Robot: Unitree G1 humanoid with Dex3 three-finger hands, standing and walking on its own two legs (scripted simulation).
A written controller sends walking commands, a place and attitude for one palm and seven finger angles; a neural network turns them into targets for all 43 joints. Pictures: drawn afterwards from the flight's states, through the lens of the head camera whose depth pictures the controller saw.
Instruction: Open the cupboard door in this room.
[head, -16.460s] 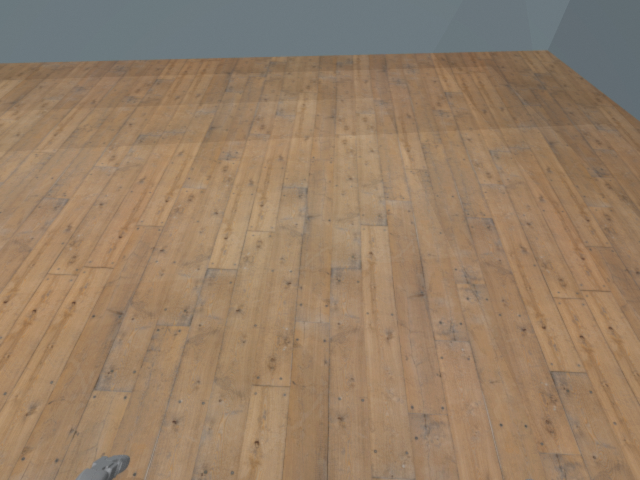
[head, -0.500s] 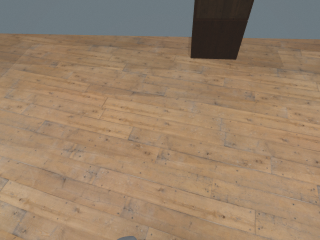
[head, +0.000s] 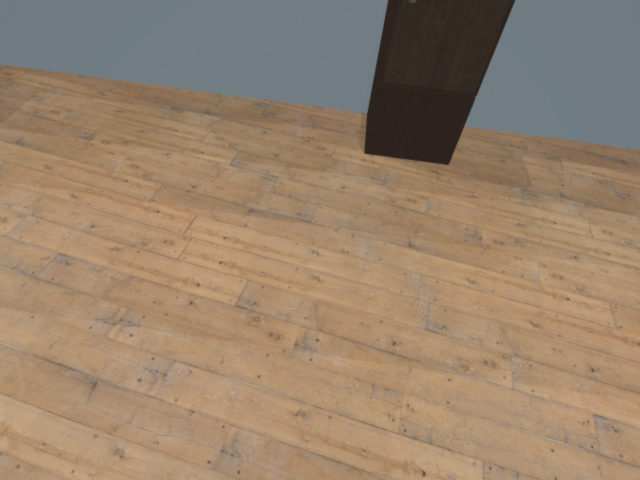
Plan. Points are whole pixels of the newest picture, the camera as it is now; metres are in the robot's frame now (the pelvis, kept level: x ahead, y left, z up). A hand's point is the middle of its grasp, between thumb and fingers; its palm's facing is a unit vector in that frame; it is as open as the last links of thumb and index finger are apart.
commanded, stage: turn or walk to find it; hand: left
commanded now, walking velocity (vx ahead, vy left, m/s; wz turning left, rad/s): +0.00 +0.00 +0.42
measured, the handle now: out of the picture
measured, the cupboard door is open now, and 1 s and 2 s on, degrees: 0 0 0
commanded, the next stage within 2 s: stand and wait in 0.26 s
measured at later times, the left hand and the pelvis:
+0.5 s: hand out of the picture -0.02 +0.17 -0.17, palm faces +0.15 -0.96 -0.25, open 7.3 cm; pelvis -0.02 -0.02 +0.00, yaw +8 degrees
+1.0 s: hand out of the picture -0.09 +0.18 -0.17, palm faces +0.31 -0.90 -0.30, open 7.3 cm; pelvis -0.05 -0.03 -0.01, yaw +17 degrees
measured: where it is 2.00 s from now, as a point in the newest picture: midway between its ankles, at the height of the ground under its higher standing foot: outside the picture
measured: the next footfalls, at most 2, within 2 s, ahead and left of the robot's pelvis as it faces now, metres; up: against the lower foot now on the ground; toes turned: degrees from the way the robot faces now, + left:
left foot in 0.64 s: -0.02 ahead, +0.13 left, +0.00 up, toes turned +13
left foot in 1.34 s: -0.10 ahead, +0.12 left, +0.00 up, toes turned +29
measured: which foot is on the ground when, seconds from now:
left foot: down 0.00-0.38, up 0.40-0.62, down 0.64-0.96, up 0.98-1.00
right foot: down 0.00-1.00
